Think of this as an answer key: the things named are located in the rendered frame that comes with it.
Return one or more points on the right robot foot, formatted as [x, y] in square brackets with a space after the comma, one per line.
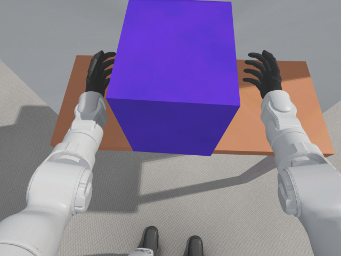
[195, 247]

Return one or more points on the robot right hand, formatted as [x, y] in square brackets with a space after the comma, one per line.
[269, 74]

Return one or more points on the robot right forearm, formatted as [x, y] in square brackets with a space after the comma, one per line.
[288, 140]

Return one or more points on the left robot foot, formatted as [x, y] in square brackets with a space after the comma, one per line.
[151, 237]

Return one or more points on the robot left upper arm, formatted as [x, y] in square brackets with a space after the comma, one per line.
[58, 191]

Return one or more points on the robot left hand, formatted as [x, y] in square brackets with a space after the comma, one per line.
[96, 79]

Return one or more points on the robot left forearm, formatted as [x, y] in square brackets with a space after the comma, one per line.
[82, 140]

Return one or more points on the robot foot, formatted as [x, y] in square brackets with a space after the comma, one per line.
[151, 237]
[195, 247]

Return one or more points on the robot right upper arm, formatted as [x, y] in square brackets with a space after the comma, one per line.
[313, 194]

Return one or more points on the table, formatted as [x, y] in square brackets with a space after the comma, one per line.
[245, 134]

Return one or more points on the carton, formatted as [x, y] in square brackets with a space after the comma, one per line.
[174, 84]

